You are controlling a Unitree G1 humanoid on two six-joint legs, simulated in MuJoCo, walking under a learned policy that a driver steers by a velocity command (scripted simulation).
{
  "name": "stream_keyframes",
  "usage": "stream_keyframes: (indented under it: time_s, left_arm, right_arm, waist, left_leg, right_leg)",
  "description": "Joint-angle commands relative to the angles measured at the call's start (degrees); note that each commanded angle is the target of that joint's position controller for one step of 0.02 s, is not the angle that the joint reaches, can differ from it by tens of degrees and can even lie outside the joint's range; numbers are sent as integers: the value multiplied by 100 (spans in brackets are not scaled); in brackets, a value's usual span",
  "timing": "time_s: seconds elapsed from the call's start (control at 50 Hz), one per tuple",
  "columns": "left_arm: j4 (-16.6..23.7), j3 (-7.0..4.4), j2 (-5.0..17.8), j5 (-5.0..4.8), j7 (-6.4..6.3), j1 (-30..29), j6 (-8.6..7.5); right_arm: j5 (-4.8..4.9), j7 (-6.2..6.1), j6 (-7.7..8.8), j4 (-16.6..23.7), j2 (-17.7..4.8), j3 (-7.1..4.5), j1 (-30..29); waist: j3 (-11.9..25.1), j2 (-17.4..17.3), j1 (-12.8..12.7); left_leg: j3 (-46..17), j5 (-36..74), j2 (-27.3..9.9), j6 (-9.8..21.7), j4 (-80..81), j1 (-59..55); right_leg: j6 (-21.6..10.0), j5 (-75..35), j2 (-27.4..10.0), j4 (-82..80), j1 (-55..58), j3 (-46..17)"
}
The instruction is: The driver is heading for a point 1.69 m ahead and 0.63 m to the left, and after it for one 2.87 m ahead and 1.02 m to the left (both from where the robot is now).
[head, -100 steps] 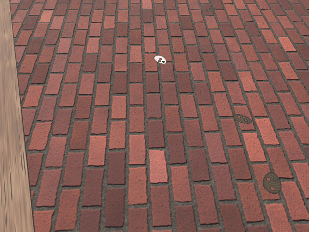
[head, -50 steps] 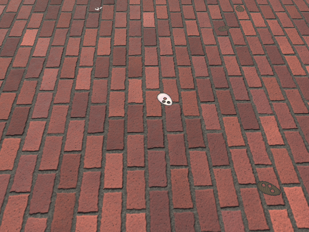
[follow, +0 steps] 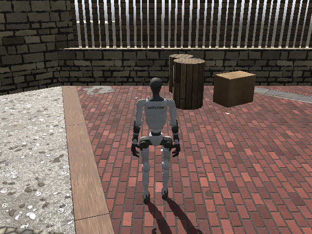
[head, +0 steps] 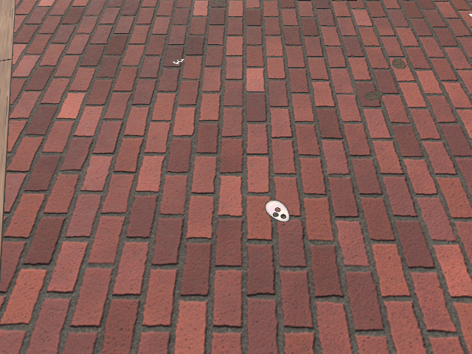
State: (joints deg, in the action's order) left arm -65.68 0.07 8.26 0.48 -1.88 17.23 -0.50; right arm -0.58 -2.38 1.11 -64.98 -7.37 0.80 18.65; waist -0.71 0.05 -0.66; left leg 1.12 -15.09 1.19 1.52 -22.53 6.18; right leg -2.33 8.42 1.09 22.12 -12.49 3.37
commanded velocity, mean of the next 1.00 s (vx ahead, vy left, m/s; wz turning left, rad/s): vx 0.40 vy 0.00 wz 0.14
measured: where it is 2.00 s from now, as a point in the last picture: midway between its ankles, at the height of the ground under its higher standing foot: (204, 234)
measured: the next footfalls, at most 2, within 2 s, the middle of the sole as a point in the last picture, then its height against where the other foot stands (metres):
left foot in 0.76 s outside the picture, level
right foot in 1.30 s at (263, 264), level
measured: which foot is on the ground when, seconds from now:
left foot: down 0.00-0.28, up 0.30-0.74, down 0.76-1.00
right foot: down 0.00-0.76, up 0.78-1.00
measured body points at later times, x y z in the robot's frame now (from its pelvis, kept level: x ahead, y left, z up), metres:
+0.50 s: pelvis +0.16 -0.05 +0.00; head +0.18 -0.06 +0.45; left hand +0.09 +0.18 -0.14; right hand +0.24 -0.29 -0.15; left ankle +0.19 +0.08 -0.67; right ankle +0.09 -0.11 -0.74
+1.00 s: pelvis +0.44 +0.00 +0.00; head +0.46 +0.01 +0.45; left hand +0.53 +0.26 -0.13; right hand +0.47 -0.26 -0.14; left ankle +0.43 +0.03 -0.74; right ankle +0.54 -0.16 -0.67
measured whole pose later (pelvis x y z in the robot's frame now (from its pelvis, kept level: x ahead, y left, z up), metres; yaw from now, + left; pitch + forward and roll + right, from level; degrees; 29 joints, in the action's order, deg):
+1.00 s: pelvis +0.44 +0.00 +0.00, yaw +11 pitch +0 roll +0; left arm -50.3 -2.7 11.9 2.5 0.3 6.9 -3.7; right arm -0.3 0.0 3.7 -58.9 -12.3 -4.0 20.8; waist -2.9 1.0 1.8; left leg 0.1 -9.8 9.1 8.5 -19.1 8.9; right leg 0.3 13.1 -6.3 58.3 -34.7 -2.3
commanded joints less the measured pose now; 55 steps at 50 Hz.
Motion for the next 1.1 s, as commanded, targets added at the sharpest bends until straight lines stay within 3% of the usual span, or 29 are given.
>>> stream_keyframes:
  time_s: [0.02, 0.04, 0.08, 0.12, 0.18, 0.22, 0.24, 0.26, 0.28, 0.3, 0.32, 0.34, 0.36, 0.4, 0.44, 0.54, 0.64, 0.7, 0.74, 0.76, 0.78, 0.8, 0.82, 0.84, 0.86, 0.9, 0.94, 1.0, 1.1]
  left_arm:
    - [73, -111, 495, 13, -1, 325, 11]
    - [125, -136, 510, 41, 23, 281, 27]
    - [327, -123, 342, 99, 97, -35, 3]
    - [562, -121, 266, 188, 170, -318, -100]
    - [799, -215, 448, 122, 252, -449, -281]
    - [810, -247, 378, 53, 281, -257, -363]
    - [680, -266, 315, 23, 283, 179, -386]
    - [450, -329, 368, 12, 258, 819, -400]
    - [264, -449, 693, 69, 189, 1594, -441]
    - [122, -623, 1385, 75, 141, 2374, -415]
    - [101, -536, 1077, 77, 130, 2170, -336]
    - [337, -473, 933, 106, 140, 1489, -336]
    - [487, -442, 851, 108, 158, 1069, -372]
    - [558, -343, 638, 59, 136, 799, -460]
    - [427, -287, 568, 44, 108, 1070, -533]
    - [308, -201, 572, 47, 94, 1398, -571]
    - [229, -213, 694, 63, 49, 1475, -621]
    - [243, -268, 867, 95, -11, 1251, -627]
    - [305, -319, 1011, 93, -23, 1115, -546]
    - [463, -292, 887, 68, 14, 1153, -535]
    - [647, -270, 446, -89, 151, 1551, -568]
    - [859, -328, 833, 16, 184, 936, -598]
    - [1110, -344, 933, 29, 209, 241, -670]
    - [1166, -355, 905, 31, 201, 88, -714]
    - [1243, -371, 862, 97, 183, -21, -657]
    - [1284, -341, 658, 210, 183, 180, -445]
    - [1436, -331, 620, 235, 200, -32, -309]
    - [1840, -347, 745, 208, 234, -970, -229]
    - [2278, -321, 795, 166, 299, -1966, -206]
  right_arm:
    - [-19, -6, -20, 16, -612, -146, 574]
    - [-30, 8, -49, 59, -700, -193, 595]
    - [-11, 25, -64, 32, -827, -281, 958]
    - [-37, 19, -19, 26, -963, -370, 997]
    - [-90, 56, 114, 81, -965, -422, 885]
    - [-47, 75, 179, 131, -968, -445, 702]
    - [-13, 83, 194, 179, -976, -453, 519]
    - [-15, 97, 223, 228, -936, -445, 419]
    - [-35, 137, 294, 346, -735, -380, 254]
    - [-5, 199, 348, 635, -339, -288, 270]
    - [-186, 230, 327, 724, -803, -403, -56]
    - [-193, 287, 332, 785, -697, -400, -251]
    - [-135, 338, 370, 759, -576, -371, -263]
    - [-152, 398, 334, 717, -549, -395, -150]
    - [-154, 417, 241, 750, -585, -421, -223]
    - [-104, 434, 151, 1256, -479, -357, -1509]
    - [-38, 427, 150, 1550, -499, -300, -2143]
    - [-54, 360, 211, 1367, -736, -425, -1358]
    - [-108, 307, 271, 865, -967, -593, 131]
    - [-214, 271, 266, 735, -1400, -738, 907]
    - [-138, 291, 181, 798, -1774, -832, 853]
    - [-10, 326, 125, 887, -1707, -811, 258]
    - [8, 309, 137, 996, -1402, -728, -193]
    - [-6, 309, 176, 976, -1107, -654, -367]
    - [-10, 277, 233, 974, -970, -600, -422]
    - [11, 236, 335, 949, -977, -566, -302]
    - [29, 215, 385, 933, -1142, -590, -72]
    - [53, 222, 354, 977, -1224, -597, 291]
    - [40, 220, 297, 1024, -1250, -608, 933]
  waist:
    - [-379, -224, 55]
    - [-599, -346, 89]
    - [-1025, -683, 294]
    - [-1284, -871, 333]
    - [-1124, -648, 229]
    - [-980, -594, 45]
    - [-887, -524, -196]
    - [-696, -324, -444]
    - [-412, 434, -788]
    - [-33, 2035, -906]
    - [-334, 1187, -686]
    - [-661, 463, -372]
    - [-712, 140, -203]
    - [-596, 125, 48]
    - [-530, 274, 87]
    - [-694, 394, -54]
    - [-772, 518, -95]
    - [-255, 533, 347]
    - [476, 446, 957]
    - [976, -18, 1186]
    - [1502, -1444, 720]
    - [1103, -582, 597]
    - [408, -205, 523]
    - [-3, 320, 281]
    - [-118, 413, 91]
    - [-78, 210, -139]
    - [-125, 85, -153]
    - [-346, -114, 103]
    - [-224, -301, 528]
  left_leg:
    - [-704, -1464, -523, 369, 611, 764]
    - [-919, -2266, -607, 505, 723, 889]
    - [-1788, -3283, -1181, 862, 1295, 759]
    - [-2407, -3043, -1824, 1193, 1657, 513]
    - [-2112, -1909, -1799, 1193, 1461, 57]
    - [-1577, -1273, -1511, 1039, 1169, 319]
    - [-1251, -1000, -1309, 931, 862, 807]
    - [-943, -595, -1050, 800, 314, 1373]
    - [-328, -125, -600, 578, -1048, 2055]
    - [528, -1139, 190, 268, -3042, 3254]
    - [12, -1504, -25, 379, -4122, 3611]
    - [-205, -951, -347, 463, -4446, 3746]
    - [-271, -412, -500, 461, -4383, 3567]
    - [-198, 79, -650, 353, -4040, 3240]
    - [-5, 246, -588, 242, -3890, 3269]
    - [398, 834, -440, 71, -2651, 3435]
    - [709, 1272, -157, 397, -1267, 2532]
    - [797, 835, 250, 803, -1189, 1609]
    - [687, 727, 405, 1074, -704, -9]
    - [-803, -97, -706, 1408, -575, -1192]
    - [-4377, -578, -2240, 2475, 514, -2451]
    - [-4458, -1161, -2048, 2411, 952, -2111]
    - [-3596, -920, -1936, 2155, 1010, -1349]
    - [-3012, -64, -1718, 1899, 1145, -526]
    - [-2566, 663, -1432, 1711, 1141, 17]
    - [-2041, 1542, -1151, 1629, 1132, 547]
    - [-1759, 1674, -962, 1612, 1191, 707]
    - [-1713, 1574, -782, 1402, 1361, 629]
    - [-1822, 2357, -704, 1050, 1045, -293]
  right_leg:
    - [-146, 1460, -279, 6, 62, -490]
    - [-195, 2077, -163, 216, -304, -407]
    - [-159, 2052, 69, 1034, -1186, -76]
    - [-172, 1408, -161, 1860, -1774, 45]
    - [-213, 1529, -353, 1859, -1970, -88]
    - [-213, 1157, -191, 1203, -1130, 140]
    - [-219, 830, -14, 721, -222, 310]
    - [-225, 773, 150, 428, 868, 287]
    - [-357, 1306, -522, -164, 1902, -715]
    - [-958, 2619, -2000, -1207, 2644, -3309]
    - [-1148, 2695, -2295, -1381, 2123, -3923]
    - [-1086, 2547, -2163, -1308, 1642, -3357]
    - [-981, 1874, -1926, -1369, 1300, -2810]
    - [-793, 923, -1540, -1515, 1068, -1972]
    - [-772, -428, -1381, -1429, 1231, -1455]
    - [-781, -2009, -1109, -1407, 1179, -691]
    - [-682, -2900, -1242, -1425, 1279, -141]
    - [-534, -5109, -1355, -167, 1777, 257]
    - [-410, -4811, -1241, 1947, 1365, 485]
    - [-330, -2913, -1003, 3739, 232, 582]
    - [-46, 1935, 396, 6112, -1938, 272]
    - [-180, 1596, 54, 6365, -2774, -561]
    - [-216, 1068, -276, 6040, -2956, -641]
    - [-196, 755, -494, 5467, -2632, -626]
    - [-116, 712, -626, 5046, -2243, -674]
    - [58, 847, -670, 4574, -1754, -637]
    - [227, 762, -689, 4073, -1854, -506]
    - [438, -20, -710, 3168, -2361, -359]
    - [493, -811, -511, 2234, -2816, -352]
Over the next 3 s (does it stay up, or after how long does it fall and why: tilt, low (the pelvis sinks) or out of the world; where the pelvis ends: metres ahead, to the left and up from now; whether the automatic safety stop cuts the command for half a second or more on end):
stays up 1.14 0.42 0.01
